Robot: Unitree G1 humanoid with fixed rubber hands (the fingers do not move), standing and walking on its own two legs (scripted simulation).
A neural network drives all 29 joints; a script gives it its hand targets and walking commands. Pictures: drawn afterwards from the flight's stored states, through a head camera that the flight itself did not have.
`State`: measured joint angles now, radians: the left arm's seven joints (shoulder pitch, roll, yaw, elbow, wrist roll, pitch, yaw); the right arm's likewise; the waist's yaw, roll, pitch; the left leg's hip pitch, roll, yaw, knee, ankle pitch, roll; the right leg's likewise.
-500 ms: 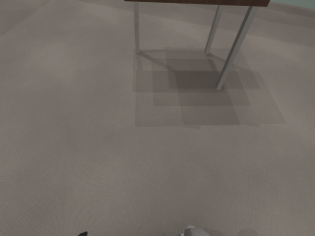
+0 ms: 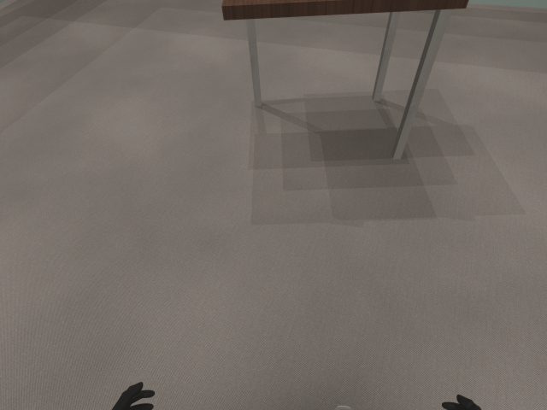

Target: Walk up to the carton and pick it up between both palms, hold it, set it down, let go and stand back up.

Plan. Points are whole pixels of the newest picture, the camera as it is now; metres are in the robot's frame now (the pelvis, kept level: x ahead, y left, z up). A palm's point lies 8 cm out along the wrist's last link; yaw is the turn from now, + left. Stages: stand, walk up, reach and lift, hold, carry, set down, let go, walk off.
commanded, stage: stand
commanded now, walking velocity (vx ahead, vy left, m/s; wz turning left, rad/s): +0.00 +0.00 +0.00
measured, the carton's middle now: out of the picture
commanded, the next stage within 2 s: none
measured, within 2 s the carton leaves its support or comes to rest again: neither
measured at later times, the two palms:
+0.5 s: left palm out of the picture +0.12 +0.24 -0.07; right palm out of the picture +0.09 -0.27 -0.10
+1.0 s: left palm (127, 401) +0.15 +0.25 -0.08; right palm out of the picture +0.05 -0.27 -0.10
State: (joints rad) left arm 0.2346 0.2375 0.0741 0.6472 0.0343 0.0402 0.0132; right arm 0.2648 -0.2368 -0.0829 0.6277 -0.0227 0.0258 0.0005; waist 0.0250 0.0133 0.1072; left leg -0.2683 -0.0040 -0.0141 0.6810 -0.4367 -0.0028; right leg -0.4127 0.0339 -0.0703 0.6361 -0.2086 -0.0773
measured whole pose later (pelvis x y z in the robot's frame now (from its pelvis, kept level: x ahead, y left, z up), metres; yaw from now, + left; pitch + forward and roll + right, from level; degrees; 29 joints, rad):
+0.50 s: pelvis +0.00 +0.00 +0.01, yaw -5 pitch +0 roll +1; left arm 0.32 0.24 0.04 0.59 0.01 -0.02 -0.01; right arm 0.25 -0.27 -0.03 0.67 -0.02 0.00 0.02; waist 0.00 0.03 0.04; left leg -0.23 0.03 0.04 0.57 -0.34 -0.02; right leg -0.33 0.04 0.04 0.59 -0.26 -0.02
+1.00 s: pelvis +0.00 +0.01 +0.00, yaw -11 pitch -1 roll +1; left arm 0.31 0.27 0.04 0.57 0.02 0.00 0.00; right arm 0.26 -0.30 -0.02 0.67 -0.02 0.03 0.02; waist -0.01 0.01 0.05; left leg -0.23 0.05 0.15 0.65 -0.40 0.01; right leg -0.37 0.07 0.15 0.67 -0.28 0.00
